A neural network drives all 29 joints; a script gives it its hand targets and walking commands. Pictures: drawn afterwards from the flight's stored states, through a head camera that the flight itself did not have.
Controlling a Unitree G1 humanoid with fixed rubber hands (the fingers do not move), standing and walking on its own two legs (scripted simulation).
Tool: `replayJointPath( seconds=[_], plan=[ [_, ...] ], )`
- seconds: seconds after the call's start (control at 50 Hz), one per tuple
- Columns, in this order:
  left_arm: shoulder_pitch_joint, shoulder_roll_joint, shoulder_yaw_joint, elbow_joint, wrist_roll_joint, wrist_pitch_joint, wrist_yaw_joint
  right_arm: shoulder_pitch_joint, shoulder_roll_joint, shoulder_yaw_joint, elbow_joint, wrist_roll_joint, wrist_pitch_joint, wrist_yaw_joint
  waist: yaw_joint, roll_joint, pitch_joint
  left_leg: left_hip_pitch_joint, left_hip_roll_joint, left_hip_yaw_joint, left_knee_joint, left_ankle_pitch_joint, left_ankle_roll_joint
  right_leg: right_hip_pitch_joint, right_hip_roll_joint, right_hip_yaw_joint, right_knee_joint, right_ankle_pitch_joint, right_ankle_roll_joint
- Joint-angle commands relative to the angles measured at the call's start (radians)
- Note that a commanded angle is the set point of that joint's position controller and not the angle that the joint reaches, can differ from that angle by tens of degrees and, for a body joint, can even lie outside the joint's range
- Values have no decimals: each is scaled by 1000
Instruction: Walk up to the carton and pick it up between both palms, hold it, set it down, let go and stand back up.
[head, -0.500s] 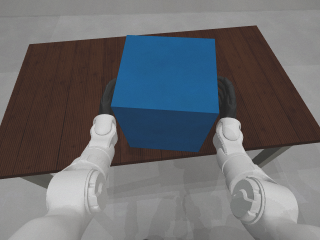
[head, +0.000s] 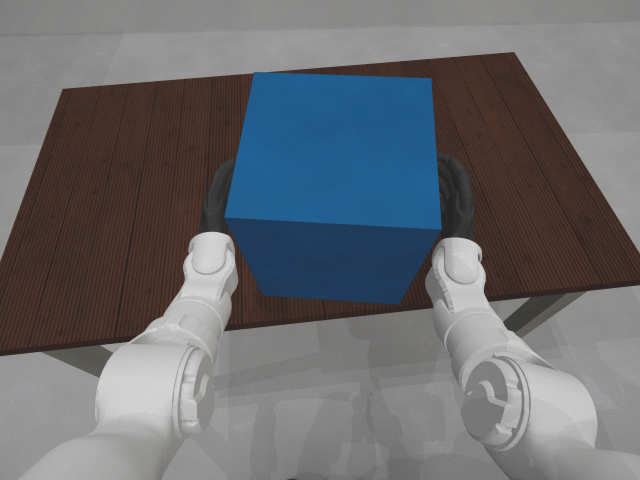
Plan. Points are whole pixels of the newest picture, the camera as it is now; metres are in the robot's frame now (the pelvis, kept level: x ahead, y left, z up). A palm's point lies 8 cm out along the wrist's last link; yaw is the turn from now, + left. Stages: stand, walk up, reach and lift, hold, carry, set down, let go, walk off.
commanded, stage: reach and lift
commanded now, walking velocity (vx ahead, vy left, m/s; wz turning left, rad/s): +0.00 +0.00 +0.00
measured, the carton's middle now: (335, 202) +0.47 +0.01 +0.03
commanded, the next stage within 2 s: none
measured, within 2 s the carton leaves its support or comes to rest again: neither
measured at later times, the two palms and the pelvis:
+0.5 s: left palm (216, 249) +0.39 +0.16 +0.04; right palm (466, 232) +0.39 -0.14 +0.07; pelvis -0.01 +0.00 +0.00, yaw +0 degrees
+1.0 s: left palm (192, 189) +0.37 +0.15 +0.18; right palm (519, 205) +0.36 -0.15 +0.16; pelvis -0.03 +0.00 +0.01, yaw +0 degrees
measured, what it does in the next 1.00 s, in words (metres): stands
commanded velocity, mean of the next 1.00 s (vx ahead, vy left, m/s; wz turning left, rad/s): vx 0.00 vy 0.00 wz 0.00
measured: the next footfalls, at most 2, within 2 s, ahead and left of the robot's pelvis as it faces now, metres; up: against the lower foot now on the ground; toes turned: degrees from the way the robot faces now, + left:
none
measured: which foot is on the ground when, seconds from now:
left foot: down 0.00-1.00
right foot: down 0.00-1.00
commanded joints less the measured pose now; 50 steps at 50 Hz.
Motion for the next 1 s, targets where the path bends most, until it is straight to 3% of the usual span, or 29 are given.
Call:
replayJointPath(
  seconds=[0.0, 0.2, 0.34, 0.38, 0.5, 0.54, 0.58, 0.62, 0.66, 0.76, 0.84, 0.86, 0.9, 0.98],
  plan=[
    [-556, -772, -278, -170, 84, -47, -109, -459, 509, 462, 30, -123, -19, 205, 5, 117, -893, 561, 26, 25, 85, 759, -126, 191, 68, -102, -26, 471, -32],
    [-607, -807, -347, -300, 15, -19, -104, -458, 586, 598, -67, -26, 49, 185, -5, 120, -945, 517, 0, 13, 85, 704, -111, 293, 76, -59, 1, 521, -28],
    [-695, -857, -453, -497, -67, 22, -88, -523, 669, 746, -309, 87, 137, 167, -4, 103, -1030, 496, -20, -9, 85, 656, -99, 391, 82, -29, 22, 544, -13],
    [-721, -867, -511, -613, -105, 34, -83, -526, 706, 810, -397, 136, 173, 160, -8, 112, -1058, 481, -30, -17, 80, 633, -97, 432, 79, -15, 33, 561, -9],
    [-822, -856, -584, -855, -165, 135, -60, -561, 721, 886, -557, 249, 304, 159, -6, 113, -1047, 483, -38, -33, 65, 536, -89, 416, 81, -3, 25, 439, -7],
    [-848, -835, -574, -875, -168, 188, -55, -558, 709, 859, -540, 268, 357, 159, -8, 108, -1015, 475, -37, -37, 41, 450, -79, 399, 73, -6, 7, 359, -9],
    [-849, -837, -581, -917, -168, 248, -46, -609, 695, 877, -593, 310, 400, 164, 12, 112, -1015, 489, -39, -33, 26, 416, -76, 420, 66, -1, 4, 331, -8],
    [-889, -837, -579, -938, -169, 321, -42, -660, 670, 854, -594, 340, 457, 165, 2, 110, -947, 499, -35, -41, 0, 344, -71, 392, 63, -3, -14, 239, -13],
    [-892, -833, -568, -972, -173, 398, -34, -703, 673, 866, -635, 382, 513, 167, 19, 90, -905, 520, -33, -42, -13, 306, -63, 388, 61, -3, -26, 197, -15],
    [-934, -835, -528, -995, -171, 548, -40, -838, 673, 863, -745, 441, 613, 164, 31, 53, -855, 549, -32, -57, -41, 261, -45, 411, 56, 6, -43, 169, -7],
    [-910, -821, -419, -934, -127, 639, -57, -927, 673, 827, -752, 456, 672, 166, 69, 11, -741, 543, -35, -51, -79, 215, -20, 454, 47, 17, -66, 144, 2],
    [-910, -816, -392, -904, -114, 660, -67, -955, 665, 812, -753, 454, 680, 164, 64, 0, -695, 529, -37, -49, -90, 189, -15, 468, 46, 16, -73, 125, 4],
    [-871, -794, -303, -819, -71, 704, -88, -987, 648, 767, -724, 443, 699, 162, 87, -33, -598, 509, -42, -36, -117, 152, 1, 499, 45, 18, -94, 90, 6],
    [-854, -798, -221, -757, -30, 774, -128, -1049, 630, 703, -722, 417, 718, 155, 77, -71, -510, 539, -47, -25, -143, 137, 17, 555, 45, 9, -116, 79, 14]
  ],
)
